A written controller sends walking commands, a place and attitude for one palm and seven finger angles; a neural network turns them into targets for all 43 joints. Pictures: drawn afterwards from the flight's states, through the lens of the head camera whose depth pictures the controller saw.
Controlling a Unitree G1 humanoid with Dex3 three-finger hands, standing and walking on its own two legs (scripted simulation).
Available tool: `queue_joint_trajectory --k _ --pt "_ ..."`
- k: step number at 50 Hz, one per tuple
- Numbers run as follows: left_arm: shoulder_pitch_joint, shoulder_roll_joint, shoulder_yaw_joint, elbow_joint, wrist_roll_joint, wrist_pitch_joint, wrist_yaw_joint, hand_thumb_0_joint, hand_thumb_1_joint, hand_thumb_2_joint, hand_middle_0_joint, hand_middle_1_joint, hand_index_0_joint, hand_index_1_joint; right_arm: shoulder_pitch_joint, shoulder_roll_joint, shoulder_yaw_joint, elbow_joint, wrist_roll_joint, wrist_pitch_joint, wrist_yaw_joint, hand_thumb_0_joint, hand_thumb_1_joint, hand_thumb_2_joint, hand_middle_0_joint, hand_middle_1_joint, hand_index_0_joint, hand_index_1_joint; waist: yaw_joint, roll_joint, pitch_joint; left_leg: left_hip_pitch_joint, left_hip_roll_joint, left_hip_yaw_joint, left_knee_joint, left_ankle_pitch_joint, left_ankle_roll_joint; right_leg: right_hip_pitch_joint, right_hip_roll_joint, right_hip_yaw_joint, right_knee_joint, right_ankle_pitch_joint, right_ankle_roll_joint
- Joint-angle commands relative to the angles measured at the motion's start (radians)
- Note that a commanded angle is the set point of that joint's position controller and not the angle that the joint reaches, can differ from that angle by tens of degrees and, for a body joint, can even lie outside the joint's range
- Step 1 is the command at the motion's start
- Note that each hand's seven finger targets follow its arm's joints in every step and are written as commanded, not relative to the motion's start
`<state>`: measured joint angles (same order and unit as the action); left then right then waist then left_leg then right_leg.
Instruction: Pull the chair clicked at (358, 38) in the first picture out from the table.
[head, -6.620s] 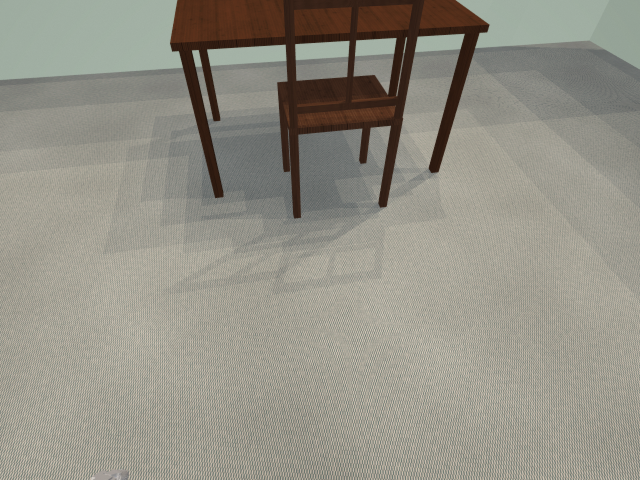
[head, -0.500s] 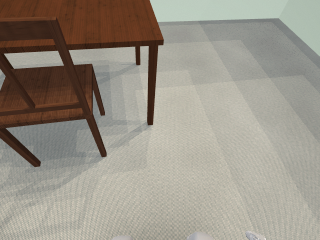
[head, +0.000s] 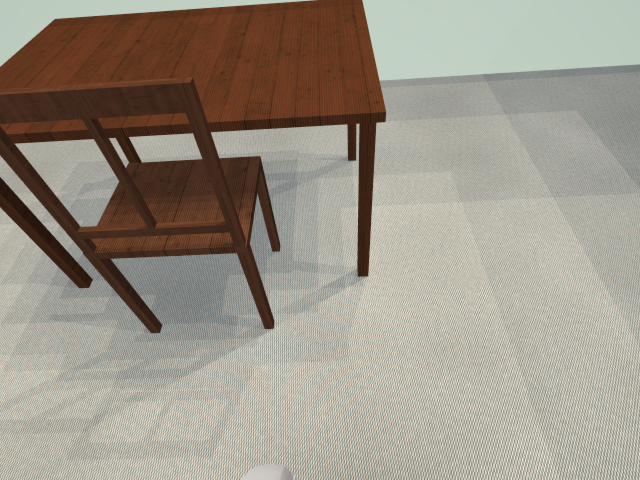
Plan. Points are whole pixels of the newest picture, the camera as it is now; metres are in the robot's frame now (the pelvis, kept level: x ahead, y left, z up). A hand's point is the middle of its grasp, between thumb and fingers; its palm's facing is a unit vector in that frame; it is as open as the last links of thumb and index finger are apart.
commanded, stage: take the last steps up to it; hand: left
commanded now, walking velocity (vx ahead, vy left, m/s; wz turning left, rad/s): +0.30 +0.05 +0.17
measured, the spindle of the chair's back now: (124, 178) +0.70 +0.48 -0.06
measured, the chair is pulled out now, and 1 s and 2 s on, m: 0.00 0.00 0.00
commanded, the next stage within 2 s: come to a stop and stand still in 0.86 s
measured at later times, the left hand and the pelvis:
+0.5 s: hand out of the picture +0.05 +0.25 -0.17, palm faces +0.11 -0.98 -0.17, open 7.4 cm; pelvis +0.06 +0.07 +0.01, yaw +4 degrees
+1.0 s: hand (203, 393) +0.27 +0.23 -0.17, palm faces +0.12 -0.97 -0.20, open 7.1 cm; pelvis +0.23 +0.04 +0.00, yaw +5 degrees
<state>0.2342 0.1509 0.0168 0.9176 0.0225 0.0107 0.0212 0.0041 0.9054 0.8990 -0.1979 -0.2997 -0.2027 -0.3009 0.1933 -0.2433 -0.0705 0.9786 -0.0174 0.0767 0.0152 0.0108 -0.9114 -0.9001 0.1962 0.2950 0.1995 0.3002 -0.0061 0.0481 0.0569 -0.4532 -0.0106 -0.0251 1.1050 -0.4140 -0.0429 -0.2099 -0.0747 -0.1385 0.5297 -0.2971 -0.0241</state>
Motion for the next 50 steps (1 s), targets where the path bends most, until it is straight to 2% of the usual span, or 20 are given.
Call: queue_joint_trajectory --k 1,4,7,11,12,13,14,16,20,26,31,34,35,36,37,38,40,44,48,50 --pt "0.083 0.219 0.064 -0.021 0.006 -0.032 0.013 0.0 0.9 0.9 -0.2 -0.3 -0.2 -0.3 -0.047 -0.033 -0.003 -0.065 -0.001 -0.029 0.0 0.0 -0.9 -0.9 0.2 0.3 0.2 0.3 0.045 -0.211 -0.048 -0.039 0.034 0.037 -0.129 -0.015 -0.017 0.126 -0.243 0.177 -0.221 0.356 -0.108" --pt "0.157 0.221 0.065 0.035 0.01 -0.039 0.005 0.0 0.9 0.9 -0.2 -0.3 -0.2 -0.3 -0.099 -0.025 0.004 -0.069 -0.002 -0.044 0.008 0.0 -0.9 -0.9 0.2 0.3 0.2 0.3 0.083 -0.234 -0.021 -0.033 0.046 0.071 -0.241 -0.032 -0.004 0.146 -0.266 0.213 -0.268 0.163 -0.113" --pt "0.162 0.232 0.068 0.059 0.014 -0.044 0.0 0.0 0.9 0.9 -0.2 -0.3 -0.2 -0.3 -0.096 -0.016 0.011 -0.069 -0.001 -0.062 0.014 0.0 -0.9 -0.9 0.2 0.3 0.2 0.3 0.083 -0.229 -0.018 0.02 0.054 0.092 -0.364 -0.049 0.019 0.126 -0.283 0.232 -0.294 0.016 -0.123" --pt "0.099 0.208 0.06 0.081 -0.002 -0.033 -0.009 0.0 0.9 0.9 -0.2 -0.3 -0.2 -0.3 0.094 -0.019 0.017 0.003 -0.001 -0.088 0.001 0.0 -0.9 -0.9 0.2 0.3 0.2 0.3 -0.01 -0.141 -0.029 0.399 0.027 0.152 -0.705 0.113 0.04 -0.106 -0.176 0.091 -0.173 -0.157 -0.034" --pt "0.086 0.158 0.05 0.072 -0.008 -0.028 -0.015 0.0 0.9 0.9 -0.2 -0.3 -0.2 -0.3 0.17 -0.083 0.003 0.028 -0.006 -0.095 -0.01 0.0 -0.9 -0.9 0.2 0.3 0.2 0.3 -0.047 0.042 -0.035 0.526 0.152 -0.019 -0.767 0.021 0.083 -0.262 -0.103 0.024 -0.016 -0.208 0.013" --pt "0.059 0.093 0.033 0.04 -0.007 -0.028 -0.022 0.0 0.9 0.9 -0.2 -0.3 -0.2 -0.3 0.257 -0.171 -0.016 0.045 -0.014 -0.095 -0.018 0.0 -0.9 -0.9 0.2 0.3 0.2 0.3 -0.081 0.269 -0.012 0.553 0.36 -0.303 -0.898 -0.102 0.176 -0.418 0.0 -0.07 0.223 -0.262 0.053" --pt "-0.024 0.118 0.032 0.005 0.006 -0.028 -0.02 0.0 0.9 0.9 -0.2 -0.3 -0.2 -0.3 0.293 -0.185 -0.017 0.051 -0.011 -0.092 -0.021 0.0 -0.9 -0.9 0.2 0.3 0.2 0.3 -0.103 0.233 0.033 0.477 0.418 -0.4 -0.958 -0.202 0.232 -0.46 -0.006 0.009 0.37 -0.302 0.034" --pt "-0.064 0.121 0.04 0.024 0.006 -0.028 -0.028 0.0 0.9 0.9 -0.2 -0.3 -0.2 -0.3 0.222 -0.114 0.004 0.048 -0.01 -0.102 -0.034 0.0 -0.9 -0.9 0.2 0.3 0.2 0.3 -0.069 0.141 0.138 0.366 0.379 -0.33 -0.988 -0.149 0.24 -0.506 -0.05 0.091 0.537 -0.172 0.025" --pt "0.05 0.095 0.035 0.096 0.003 -0.027 -0.042 0.0 0.9 0.9 -0.2 -0.3 -0.2 -0.3 0.178 -0.055 0.023 0.049 0.002 -0.138 -0.042 0.0 -0.9 -0.9 0.2 0.3 0.2 0.3 0.003 0.062 0.065 0.392 0.27 -0.087 -0.953 0.276 0.205 -0.419 -0.057 0.082 0.541 0.017 0.052" --pt "-0.059 0.078 0.032 0.063 -0.002 -0.022 -0.039 0.0 0.9 0.9 -0.2 -0.3 -0.2 -0.3 0.276 -0.035 0.022 0.11 0.004 -0.15 -0.05 0.0 -0.9 -0.9 0.2 0.3 0.2 0.3 -0.011 0.043 0.087 0.469 0.274 -0.022 -0.926 0.54 0.215 -0.465 -0.056 0.06 0.392 0.077 0.066" --pt "-0.172 0.063 0.03 0.026 -0.007 -0.033 -0.04 0.0 0.9 0.9 -0.2 -0.3 -0.2 -0.3 0.321 -0.031 0.019 0.149 -0.008 -0.145 -0.052 0.0 -0.9 -0.9 0.2 0.3 0.2 0.3 -0.042 0.079 0.118 0.449 0.287 0.004 -0.864 0.651 0.196 -0.357 -0.024 0.029 0.182 0.079 0.027" --pt "-0.046 0.088 0.041 0.057 -0.005 -0.043 -0.039 0.0 0.9 0.9 -0.2 -0.3 -0.2 -0.3 0.299 -0.045 0.016 0.156 -0.006 -0.14 -0.053 0.0 -0.9 -0.9 0.2 0.3 0.2 0.3 0.022 0.027 0.054 0.402 0.262 0.029 -0.704 0.793 0.178 -0.111 0.043 -0.012 0.063 0.081 -0.012" --pt "0.081 0.105 0.05 0.098 -0.001 -0.053 -0.036 0.0 0.9 0.9 -0.2 -0.3 -0.2 -0.3 0.289 -0.049 0.017 0.157 0.0 -0.14 -0.051 0.0 -0.9 -0.9 0.2 0.3 0.2 0.3 0.079 0.002 -0.012 0.36 0.222 0.063 -0.563 0.793 0.15 0.06 0.06 -0.022 0.001 0.149 -0.019" --pt "0.22 0.171 0.068 0.137 0.005 -0.067 -0.027 0.0 0.9 0.9 -0.2 -0.3 -0.2 -0.3 0.291 -0.025 0.018 0.15 0.011 -0.144 -0.044 0.0 -0.9 -0.9 0.2 0.3 0.2 0.3 0.135 -0.079 -0.103 0.195 0.165 0.098 -0.332 0.623 0.112 0.297 -0.061 0.119 -0.015 0.203 -0.067" --pt "0.318 0.271 0.093 0.156 0.003 -0.074 -0.016 0.0 0.9 0.9 -0.2 -0.3 -0.2 -0.3 0.348 0.034 0.024 0.126 0.021 -0.15 -0.041 0.0 -0.9 -0.9 0.2 0.3 0.2 0.3 0.132 -0.297 -0.238 -0.028 0.009 0.142 0.011 -0.029 0.067 0.482 -0.355 0.531 -0.128 0.367 -0.195" --pt "0.305 0.293 0.093 0.154 -0.016 -0.069 -0.015 0.0 0.9 0.9 -0.2 -0.3 -0.2 -0.3 0.31 0.007 0.021 0.115 0.023 -0.141 -0.043 0.0 -0.9 -0.9 0.2 0.3 0.2 0.3 0.126 -0.211 -0.239 -0.045 0.025 0.044 0.181 -0.181 0.081 0.38 -0.414 0.59 -0.226 0.275 -0.258" --pt "0.09 0.203 0.071 0.096 -0.014 -0.06 -0.003 0.0 0.9 0.9 -0.2 -0.3 -0.2 -0.3 0.208 0.032 0.016 0.09 0.008 -0.12 -0.032 0.0 -0.9 -0.9 0.2 0.3 0.2 0.3 0.065 -0.15 -0.027 -0.091 0.116 -0.006 0.223 -0.041 0.083 0.052 -0.354 0.493 -0.33 -0.093 -0.21" --pt "-0.018 0.108 0.041 0.079 0.0 -0.07 0.004 0.0 0.9 0.9 -0.2 -0.3 -0.2 -0.3 0.276 0.085 0.023 0.114 -0.006 -0.085 -0.02 0.0 -0.9 -0.9 0.2 0.3 0.2 0.3 -0.037 -0.142 -0.008 0.072 0.136 0.049 -0.047 0.043 0.047 -0.17 -0.225 0.185 -0.361 0.052 -0.135" --pt "0.003 0.124 0.047 0.085 0.0 -0.064 -0.004 0.0 0.9 0.9 -0.2 -0.3 -0.2 -0.3 0.223 0.097 0.028 0.083 -0.008 -0.084 -0.013 0.0 -0.9 -0.9 0.2 0.3 0.2 0.3 -0.021 -0.158 -0.004 0.091 0.113 0.106 -0.27 0.099 0.03 -0.142 -0.186 0.144 -0.366 0.018 -0.139" --pt "0.013 0.124 0.044 0.097 -0.001 -0.059 0.0 0.0 0.9 0.9 -0.2 -0.3 -0.2 -0.3 0.183 0.096 0.039 0.075 -0.003 -0.097 -0.019 0.0 -0.9 -0.9 0.2 0.3 0.2 0.3 -0.008 -0.147 -0.017 0.135 0.098 0.096 -0.409 0.124 0.018 -0.088 -0.178 0.138 -0.3 0.179 -0.134"
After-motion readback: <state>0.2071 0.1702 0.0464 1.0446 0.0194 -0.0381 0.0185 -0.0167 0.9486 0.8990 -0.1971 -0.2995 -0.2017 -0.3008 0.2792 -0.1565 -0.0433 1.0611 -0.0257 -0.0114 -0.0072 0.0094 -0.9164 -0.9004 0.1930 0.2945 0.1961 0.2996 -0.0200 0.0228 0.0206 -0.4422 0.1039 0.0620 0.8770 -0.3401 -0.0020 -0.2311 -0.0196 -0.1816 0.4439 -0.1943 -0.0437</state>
